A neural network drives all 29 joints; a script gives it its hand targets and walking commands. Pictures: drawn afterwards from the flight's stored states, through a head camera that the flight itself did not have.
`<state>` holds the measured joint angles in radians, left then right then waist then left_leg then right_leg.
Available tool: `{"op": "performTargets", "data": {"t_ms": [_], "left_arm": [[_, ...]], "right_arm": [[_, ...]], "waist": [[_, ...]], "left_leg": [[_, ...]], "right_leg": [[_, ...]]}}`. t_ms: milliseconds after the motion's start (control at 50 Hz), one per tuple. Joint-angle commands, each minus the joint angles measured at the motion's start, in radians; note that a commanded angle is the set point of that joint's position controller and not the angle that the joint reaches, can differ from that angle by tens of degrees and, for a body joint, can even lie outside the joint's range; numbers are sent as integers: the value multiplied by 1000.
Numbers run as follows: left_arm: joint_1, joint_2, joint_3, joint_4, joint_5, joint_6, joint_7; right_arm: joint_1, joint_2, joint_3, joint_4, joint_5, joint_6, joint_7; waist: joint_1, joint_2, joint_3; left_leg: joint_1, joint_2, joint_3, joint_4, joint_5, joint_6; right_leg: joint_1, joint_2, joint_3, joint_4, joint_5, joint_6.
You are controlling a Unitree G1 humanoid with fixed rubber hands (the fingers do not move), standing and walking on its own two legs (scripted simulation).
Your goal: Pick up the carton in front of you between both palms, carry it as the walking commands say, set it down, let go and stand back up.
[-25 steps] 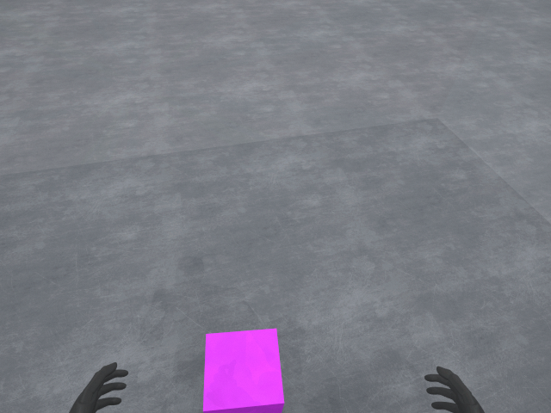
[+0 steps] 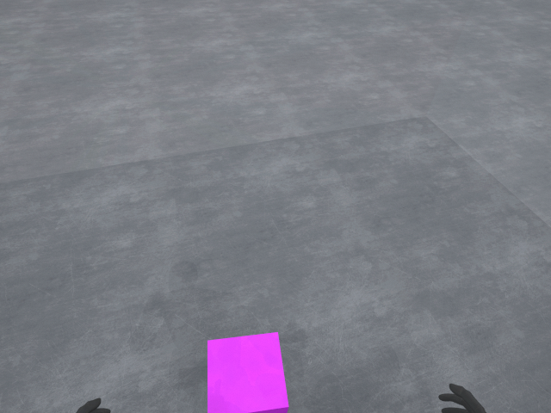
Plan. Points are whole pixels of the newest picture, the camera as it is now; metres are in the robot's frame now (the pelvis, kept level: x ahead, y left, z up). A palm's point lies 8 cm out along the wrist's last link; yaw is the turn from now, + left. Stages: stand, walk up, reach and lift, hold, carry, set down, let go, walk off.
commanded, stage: stand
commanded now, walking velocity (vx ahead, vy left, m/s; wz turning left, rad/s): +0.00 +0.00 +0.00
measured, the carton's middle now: (246, 384) +0.34 +0.07 -0.65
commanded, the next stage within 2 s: none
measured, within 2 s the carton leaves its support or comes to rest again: neither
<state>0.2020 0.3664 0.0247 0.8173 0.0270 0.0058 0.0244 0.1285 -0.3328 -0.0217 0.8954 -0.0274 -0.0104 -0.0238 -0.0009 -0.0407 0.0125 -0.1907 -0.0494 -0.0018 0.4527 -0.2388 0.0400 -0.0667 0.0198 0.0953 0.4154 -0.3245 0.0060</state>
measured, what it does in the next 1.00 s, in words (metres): stands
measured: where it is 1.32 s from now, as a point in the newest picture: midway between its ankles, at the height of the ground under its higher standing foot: outside the picture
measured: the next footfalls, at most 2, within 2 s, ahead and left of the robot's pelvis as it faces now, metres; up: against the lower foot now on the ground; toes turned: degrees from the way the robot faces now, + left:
none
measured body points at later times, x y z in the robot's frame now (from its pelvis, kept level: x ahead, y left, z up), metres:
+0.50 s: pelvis -0.02 +0.00 +0.00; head -0.02 +0.01 +0.45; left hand +0.09 +0.30 -0.12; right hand +0.09 -0.32 -0.10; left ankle +0.00 +0.09 -0.74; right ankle -0.06 -0.13 -0.74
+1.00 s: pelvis -0.02 -0.01 +0.01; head -0.02 +0.01 +0.46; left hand +0.07 +0.31 -0.12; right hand +0.08 -0.32 -0.10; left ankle +0.00 +0.09 -0.74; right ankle -0.06 -0.13 -0.74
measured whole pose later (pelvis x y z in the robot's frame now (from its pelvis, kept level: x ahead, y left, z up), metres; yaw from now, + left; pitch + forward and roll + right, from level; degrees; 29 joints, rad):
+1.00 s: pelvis -0.02 -0.01 +0.01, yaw +0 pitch -2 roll +0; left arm 0.16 0.39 0.00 1.00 0.02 -0.01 0.02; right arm 0.10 -0.38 -0.01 1.06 -0.01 -0.02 -0.01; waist -0.01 -0.02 0.03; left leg -0.16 -0.04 -0.01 0.36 -0.16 0.03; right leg -0.04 0.03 0.09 0.33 -0.25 0.00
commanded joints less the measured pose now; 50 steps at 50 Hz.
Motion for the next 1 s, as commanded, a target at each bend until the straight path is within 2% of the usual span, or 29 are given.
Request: {"op": "performTargets", "data": {"t_ms": [0, 440, 980], "left_arm": [[-17, 141, 28, -36, -1, -14, 4], [-42, 172, 8, 71, -3, -25, 0], [-67, 190, 2, 142, -7, -29, -3]], "right_arm": [[-42, -176, -37, -36, 2, -12, -4], [-66, -204, -27, 65, 12, -14, 5], [-73, -223, -18, 120, 17, -14, 9]], "waist": [[-1, 37, -42], [-5, 36, -7], [-5, 38, -10]], "left_leg": [[101, 142, -139, -66, 279, -13], [103, 150, -141, -123, 181, -15], [113, 157, -148, -137, 197, -10]], "right_leg": [[-77, -89, 58, -51, 263, -10], [-78, -105, 82, -118, 206, -21], [-70, -112, 78, -144, 209, -25]]}}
